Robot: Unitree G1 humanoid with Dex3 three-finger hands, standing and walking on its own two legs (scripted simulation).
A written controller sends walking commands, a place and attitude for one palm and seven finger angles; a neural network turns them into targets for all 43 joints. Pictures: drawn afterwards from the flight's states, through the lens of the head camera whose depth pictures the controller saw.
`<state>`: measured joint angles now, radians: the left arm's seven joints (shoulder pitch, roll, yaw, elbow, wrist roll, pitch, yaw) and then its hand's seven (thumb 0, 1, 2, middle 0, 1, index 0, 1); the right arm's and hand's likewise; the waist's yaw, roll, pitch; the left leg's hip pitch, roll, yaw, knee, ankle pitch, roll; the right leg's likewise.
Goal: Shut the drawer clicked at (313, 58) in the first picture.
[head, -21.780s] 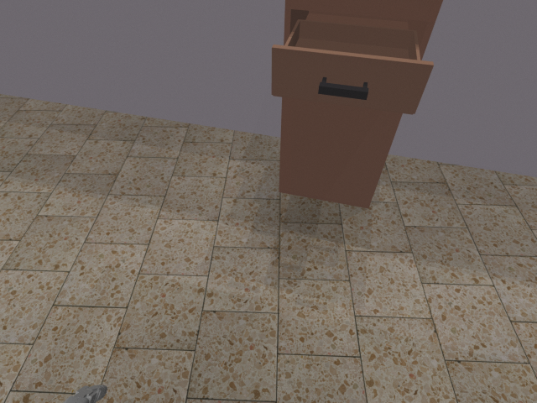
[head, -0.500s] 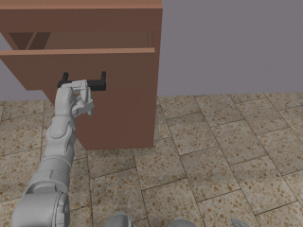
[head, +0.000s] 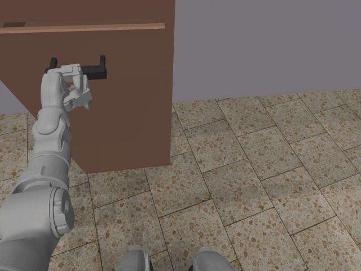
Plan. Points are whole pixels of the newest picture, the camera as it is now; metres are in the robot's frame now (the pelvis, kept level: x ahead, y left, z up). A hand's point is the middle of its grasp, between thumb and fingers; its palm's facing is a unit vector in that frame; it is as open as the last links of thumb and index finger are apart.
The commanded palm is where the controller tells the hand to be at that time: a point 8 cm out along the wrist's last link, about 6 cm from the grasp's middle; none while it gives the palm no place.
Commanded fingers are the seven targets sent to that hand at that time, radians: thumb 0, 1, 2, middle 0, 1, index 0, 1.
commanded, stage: push the drawer shut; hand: left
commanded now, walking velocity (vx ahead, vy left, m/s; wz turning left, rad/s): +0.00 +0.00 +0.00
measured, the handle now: (77, 67) +0.57 +0.20 +0.08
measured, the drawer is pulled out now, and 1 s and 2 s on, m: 0.03 0.00 0.00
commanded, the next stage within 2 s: pull the fist back off the drawer in 0.60 s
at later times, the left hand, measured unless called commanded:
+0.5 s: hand (85, 80) +0.52 +0.18 +0.08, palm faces +0.07 -1.00 -0.03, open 3.0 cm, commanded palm +0.53 +0.22 +0.09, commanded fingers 0.00 0.90 0.90 -1.40 -1.60 -1.40 -1.60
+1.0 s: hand (86, 79) +0.52 +0.18 +0.09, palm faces +0.07 -1.00 -0.04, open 3.2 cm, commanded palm +0.51 +0.21 +0.09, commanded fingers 0.00 0.90 0.90 -1.40 -1.60 -1.40 -1.60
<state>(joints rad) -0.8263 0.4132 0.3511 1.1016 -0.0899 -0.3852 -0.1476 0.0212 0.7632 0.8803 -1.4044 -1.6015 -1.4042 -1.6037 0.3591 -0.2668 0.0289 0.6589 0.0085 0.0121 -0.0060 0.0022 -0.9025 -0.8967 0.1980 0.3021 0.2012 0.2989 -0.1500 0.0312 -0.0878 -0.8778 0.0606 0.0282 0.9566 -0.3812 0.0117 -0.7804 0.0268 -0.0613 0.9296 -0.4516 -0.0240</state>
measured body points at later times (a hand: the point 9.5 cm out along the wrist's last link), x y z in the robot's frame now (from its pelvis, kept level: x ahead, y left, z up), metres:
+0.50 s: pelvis +0.00 +0.01 -0.01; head +0.12 +0.03 +0.42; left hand +0.51 +0.23 +0.09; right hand -0.01 -0.25 -0.12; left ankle +0.04 +0.11 -0.68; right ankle -0.01 -0.11 -0.68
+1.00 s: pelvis -0.03 +0.01 -0.02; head +0.11 +0.04 +0.41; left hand +0.51 +0.23 +0.09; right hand -0.05 -0.25 -0.12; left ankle +0.04 +0.11 -0.68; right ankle -0.01 -0.11 -0.68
